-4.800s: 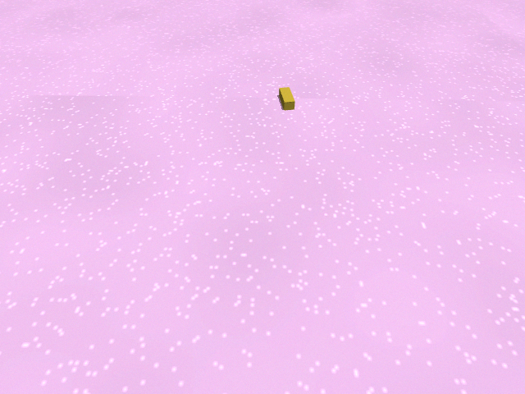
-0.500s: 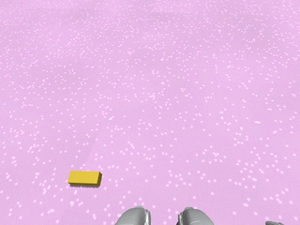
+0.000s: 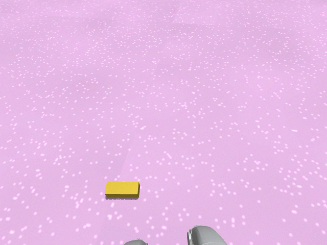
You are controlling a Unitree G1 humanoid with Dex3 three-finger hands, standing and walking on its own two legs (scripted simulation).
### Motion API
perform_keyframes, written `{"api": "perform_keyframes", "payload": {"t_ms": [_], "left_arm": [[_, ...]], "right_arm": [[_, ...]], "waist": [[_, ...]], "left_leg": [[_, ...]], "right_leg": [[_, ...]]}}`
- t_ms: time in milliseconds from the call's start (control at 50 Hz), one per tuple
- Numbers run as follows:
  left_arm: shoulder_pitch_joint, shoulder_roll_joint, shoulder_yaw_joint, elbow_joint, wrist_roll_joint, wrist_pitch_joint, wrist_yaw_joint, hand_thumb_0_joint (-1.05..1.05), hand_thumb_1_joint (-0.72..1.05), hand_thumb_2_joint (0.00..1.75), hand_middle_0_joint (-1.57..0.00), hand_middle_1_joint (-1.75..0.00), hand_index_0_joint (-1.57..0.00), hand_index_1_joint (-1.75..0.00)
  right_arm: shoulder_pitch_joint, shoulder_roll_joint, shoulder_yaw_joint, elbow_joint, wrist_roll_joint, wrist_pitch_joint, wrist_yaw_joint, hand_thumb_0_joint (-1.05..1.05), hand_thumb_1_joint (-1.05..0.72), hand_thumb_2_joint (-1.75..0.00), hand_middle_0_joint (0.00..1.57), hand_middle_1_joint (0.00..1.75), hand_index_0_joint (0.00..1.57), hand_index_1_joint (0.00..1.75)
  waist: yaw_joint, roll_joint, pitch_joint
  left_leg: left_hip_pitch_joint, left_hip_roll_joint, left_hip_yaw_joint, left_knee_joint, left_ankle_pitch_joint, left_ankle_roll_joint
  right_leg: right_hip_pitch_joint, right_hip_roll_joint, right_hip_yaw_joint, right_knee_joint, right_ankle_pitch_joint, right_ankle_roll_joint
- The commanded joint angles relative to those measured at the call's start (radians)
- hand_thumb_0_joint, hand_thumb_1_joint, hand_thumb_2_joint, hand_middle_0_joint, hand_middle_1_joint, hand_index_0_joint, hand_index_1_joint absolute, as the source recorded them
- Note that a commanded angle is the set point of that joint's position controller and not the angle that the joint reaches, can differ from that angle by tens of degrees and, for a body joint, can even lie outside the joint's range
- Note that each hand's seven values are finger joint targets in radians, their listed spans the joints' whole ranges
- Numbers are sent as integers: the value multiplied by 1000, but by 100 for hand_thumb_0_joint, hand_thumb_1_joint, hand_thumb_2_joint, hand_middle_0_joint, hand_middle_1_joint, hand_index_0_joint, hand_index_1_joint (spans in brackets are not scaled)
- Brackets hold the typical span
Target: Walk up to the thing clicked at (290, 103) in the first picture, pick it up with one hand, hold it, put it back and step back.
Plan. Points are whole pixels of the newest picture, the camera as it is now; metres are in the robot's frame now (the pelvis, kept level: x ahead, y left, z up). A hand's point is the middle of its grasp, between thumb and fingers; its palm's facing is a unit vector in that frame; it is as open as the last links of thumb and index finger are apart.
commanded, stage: walk up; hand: left
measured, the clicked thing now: (122, 189) +0.52 +0.26 -0.69
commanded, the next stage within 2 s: none
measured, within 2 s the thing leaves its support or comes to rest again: neither
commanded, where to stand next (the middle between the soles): +0.11 -0.01 m, yaw -4 degrees
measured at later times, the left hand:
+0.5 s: hand out of the picture +0.14 +0.29 -0.11, palm faces -0.14 -0.92 -0.36, open 7.3 cm
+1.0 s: hand out of the picture +0.15 +0.24 -0.10, palm faces -0.11 -0.93 -0.35, open 7.3 cm
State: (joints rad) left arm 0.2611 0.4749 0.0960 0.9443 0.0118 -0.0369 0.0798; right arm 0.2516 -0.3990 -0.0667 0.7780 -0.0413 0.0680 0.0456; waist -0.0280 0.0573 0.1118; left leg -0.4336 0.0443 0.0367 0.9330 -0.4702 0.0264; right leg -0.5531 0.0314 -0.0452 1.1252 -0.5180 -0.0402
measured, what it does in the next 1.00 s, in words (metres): steps on the spot: right foot, then right foot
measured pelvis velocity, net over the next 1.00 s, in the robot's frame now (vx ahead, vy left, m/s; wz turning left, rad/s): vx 0.03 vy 0.00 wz -0.11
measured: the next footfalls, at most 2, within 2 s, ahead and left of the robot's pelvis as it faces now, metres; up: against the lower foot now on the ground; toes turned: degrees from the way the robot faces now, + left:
right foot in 0.10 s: +0.03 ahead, -0.07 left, +0.00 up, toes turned -3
right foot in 0.58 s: +0.08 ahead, -0.14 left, +0.00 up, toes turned -9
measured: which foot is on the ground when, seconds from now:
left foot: down 0.00-1.00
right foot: up 0.00-0.08, down 0.10-0.26, up 0.28-0.56, down 0.58-1.00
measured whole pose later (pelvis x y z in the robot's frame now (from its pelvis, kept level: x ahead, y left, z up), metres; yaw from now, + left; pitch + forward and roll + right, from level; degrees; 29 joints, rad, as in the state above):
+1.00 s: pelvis +0.03 +0.00 +0.05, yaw -6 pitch -2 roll +0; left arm 0.06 0.33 0.01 1.14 0.00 -0.03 0.00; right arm 0.12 -0.36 0.00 1.13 0.00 -0.01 0.01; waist 0.00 0.02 0.06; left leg -0.13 0.02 0.08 0.43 -0.27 0.01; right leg -0.22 -0.04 -0.03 0.46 -0.21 0.01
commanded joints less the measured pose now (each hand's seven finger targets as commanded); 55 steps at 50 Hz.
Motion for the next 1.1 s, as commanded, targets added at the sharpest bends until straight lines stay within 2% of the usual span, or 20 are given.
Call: {"api": "perform_keyframes", "payload": {"t_ms": [0,60,80,100,120,140,180,220,260,320,380,520,560,580,600,620,680,740,880,1080], "left_arm": [[-23,154,29,-78,25,-15,-42,0,90,90,-20,-30,-20,-30],[26,142,29,-72,28,-19,-52,0,90,90,-20,-30,-20,-30],[37,163,34,-70,30,-27,-52,0,90,90,-20,-30,-20,-30],[41,212,47,-77,35,-36,-53,0,90,90,-20,-30,-20,-30],[9,222,44,-75,17,-31,-61,0,90,90,-20,-30,-20,-30],[-10,201,28,-91,10,-29,-67,0,90,90,-20,-30,-20,-30],[-30,177,7,-85,1,-21,-69,0,90,90,-20,-30,-20,-30],[-88,108,-18,-101,-1,-10,-76,0,90,90,-20,-30,-20,-30],[-89,137,-9,-77,0,5,-64,0,90,90,-20,-30,-20,-30],[-75,114,-15,-52,-8,10,-69,0,90,90,-20,-30,-20,-30],[-60,93,-20,-9,-14,13,-74,0,90,90,-20,-30,-20,-30],[-95,83,-28,47,-7,-1,-66,0,90,90,-20,-30,-20,-30],[-93,126,-16,55,3,-15,-60,0,90,90,-20,-30,-20,-30],[-95,179,-8,53,9,-26,-57,0,90,90,-20,-30,-20,-30],[-109,224,-6,58,1,-23,-54,0,90,90,-20,-30,-20,-30],[-155,225,-7,51,4,-20,-54,0,90,90,-20,-30,-20,-30],[-278,153,-33,34,6,-10,-61,0,90,90,-20,-30,-20,-30],[-242,87,-49,72,-6,4,-76,0,90,90,-20,-30,-20,-30],[-254,106,-48,127,-12,-24,-69,0,90,90,-20,-30,-20,-30],[-294,84,-53,161,-5,-13,-68,0,90,90,-20,-30,-20,-30]], "right_arm": [[-17,-298,-70,-47,14,-78,-50,0,-90,-90,20,30,20,30],[-7,-278,-43,-21,30,-104,-60,0,-90,-90,20,30,20,30],[13,-244,-28,-9,35,-112,-62,0,-90,-90,20,30,20,30],[19,-212,-18,-12,37,-121,-61,0,-90,-90,20,30,20,30],[-39,-206,-19,-1,36,-123,-65,0,-90,-90,20,30,20,30],[-45,-211,-22,15,33,-128,-72,0,-90,-90,20,30,20,30],[-38,-208,-24,41,32,-146,-67,0,-90,-90,20,30,20,30],[61,-262,-42,72,21,-166,-71,0,-90,-90,20,30,20,30],[86,-283,-54,88,26,-167,-75,0,-90,-90,20,30,20,30],[35,-253,-44,101,27,-170,-88,0,-90,-90,20,30,20,30],[-42,-219,-27,102,28,-159,-84,0,-90,-90,20,30,20,30],[-124,-217,-12,117,37,-104,-60,0,-90,-90,20,30,20,30],[-119,-164,13,124,44,-97,-54,0,-90,-90,20,30,20,30],[-113,-147,18,123,43,-93,-51,0,-90,-90,20,30,20,30],[-122,-158,14,136,42,-83,-55,0,-90,-90,20,30,20,30],[-130,-179,5,156,42,-77,-52,0,-90,-90,20,30,20,30],[-32,-179,4,233,45,-95,-44,0,-90,-90,20,30,20,30],[-164,-241,1,225,27,-111,-40,0,-90,-90,20,30,20,30],[-168,-186,20,277,38,-113,-45,0,-90,-90,20,30,20,30],[-202,-159,18,307,36,-100,-45,0,-90,-90,20,30,20,30]], "waist": [[6,14,-23],[49,-1,-96],[54,-32,-125],[60,-151,-154],[55,-180,-126],[40,-130,-102],[19,-79,-109],[-37,32,-126],[-31,-18,-80],[-7,12,-80],[18,87,-89],[39,78,-94],[53,-29,-117],[45,-116,-116],[51,-183,-130],[42,-189,-108],[-29,-198,-116],[37,-59,-56],[28,-61,-188],[26,-69,-172]], "left_leg": [[77,303,-502,-472,-95,191],[99,284,-398,-407,119,142],[42,243,-322,-352,204,103],[-109,133,-209,-255,220,34],[-75,13,-30,-163,95,-6],[-12,5,-25,-190,67,-2],[86,10,-42,-269,117,22],[318,203,-353,-530,134,91],[392,384,-516,-587,320,171],[412,294,-307,-554,560,84],[322,230,-133,-541,647,58],[124,154,-16,-445,388,78],[17,123,-4,-365,256,26],[-37,57,16,-288,111,-5],[29,10,-13,-220,-44,-11],[83,10,-28,-174,-87,-13],[235,32,-63,-458,124,5],[150,185,-268,-669,-114,67],[272,72,-61,-563,419,1],[317,86,-68,-636,378,-3]], "right_leg": [[30,-48,83,-200,-36,-9],[225,-53,99,-460,81,-40],[361,-68,166,-567,124,-62],[480,-159,397,-589,180,-117],[409,-261,510,-616,183,-209],[348,-288,509,-595,277,-228],[285,-234,388,-545,374,-172],[40,-62,178,-296,399,-46],[-76,-31,170,-190,-40,0],[-46,-56,179,-215,57,2],[85,-59,108,-265,154,4],[361,-39,-26,-541,321,5],[494,-113,116,-611,436,-16],[494,-239,320,-675,398,-72],[379,-341,456,-749,257,-166],[282,-358,478,-786,133,-191],[198,-260,277,-727,151,-75],[230,-88,72,-582,164,20],[450,-187,139,-703,623,1],[446,-185,116,-780,495,17]]}}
